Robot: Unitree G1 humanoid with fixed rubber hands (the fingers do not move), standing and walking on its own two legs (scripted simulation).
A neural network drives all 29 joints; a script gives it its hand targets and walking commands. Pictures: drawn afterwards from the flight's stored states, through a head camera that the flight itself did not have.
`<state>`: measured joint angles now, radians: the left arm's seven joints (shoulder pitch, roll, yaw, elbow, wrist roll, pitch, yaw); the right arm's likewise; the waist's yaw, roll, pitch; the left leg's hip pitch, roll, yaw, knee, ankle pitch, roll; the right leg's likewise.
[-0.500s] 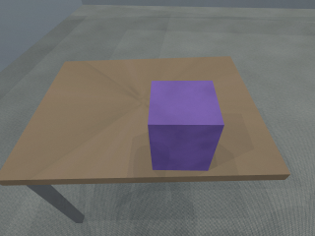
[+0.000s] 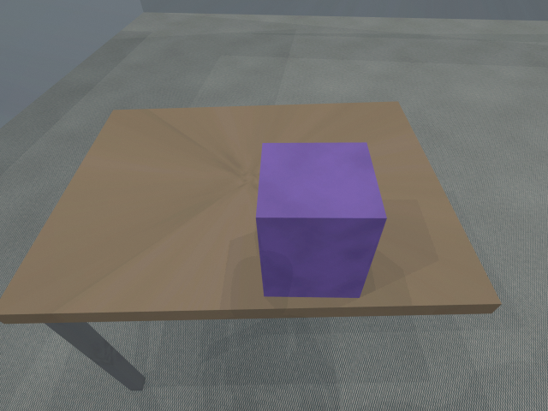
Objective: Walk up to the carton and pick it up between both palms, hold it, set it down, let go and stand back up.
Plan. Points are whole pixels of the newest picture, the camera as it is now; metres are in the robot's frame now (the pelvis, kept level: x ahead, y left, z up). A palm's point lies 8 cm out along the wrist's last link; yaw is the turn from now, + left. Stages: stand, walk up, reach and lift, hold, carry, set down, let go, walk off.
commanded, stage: stand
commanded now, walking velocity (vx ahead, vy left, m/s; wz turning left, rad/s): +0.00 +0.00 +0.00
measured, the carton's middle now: (312, 223) +0.45 -0.03 +0.00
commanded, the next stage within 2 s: reach and lift in 0.50 s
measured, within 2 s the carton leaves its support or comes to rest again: neither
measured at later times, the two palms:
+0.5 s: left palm out of the picture -0.04 +0.20 -0.15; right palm out of the picture -0.03 -0.20 -0.15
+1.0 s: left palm out of the picture +0.11 +0.22 -0.12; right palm out of the picture +0.13 -0.17 -0.14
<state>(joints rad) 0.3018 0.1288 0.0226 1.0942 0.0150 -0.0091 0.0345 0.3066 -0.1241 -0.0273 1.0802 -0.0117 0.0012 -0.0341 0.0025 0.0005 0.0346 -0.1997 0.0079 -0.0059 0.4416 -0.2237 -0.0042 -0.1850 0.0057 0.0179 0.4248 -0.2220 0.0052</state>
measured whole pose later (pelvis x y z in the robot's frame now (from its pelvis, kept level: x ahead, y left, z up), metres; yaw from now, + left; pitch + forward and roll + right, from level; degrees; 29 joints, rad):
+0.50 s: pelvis -0.01 +0.00 +0.00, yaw +0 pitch -2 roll +0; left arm 0.32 0.11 0.01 1.14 0.01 0.00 0.03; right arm 0.31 -0.11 0.00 1.12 0.00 0.00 -0.04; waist 0.00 0.01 0.04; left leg -0.20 0.01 -0.01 0.45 -0.22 0.00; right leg -0.18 0.01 0.02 0.42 -0.21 0.01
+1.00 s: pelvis -0.01 +0.00 +0.00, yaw +3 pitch +4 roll -1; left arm 0.06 0.12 0.04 0.65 0.04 0.52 -0.01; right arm 0.00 -0.06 -0.03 0.92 0.05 0.22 -0.07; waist 0.02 0.02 0.00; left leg -0.33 0.03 0.00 0.46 -0.20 -0.01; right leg -0.29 0.01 0.01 0.43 -0.21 0.00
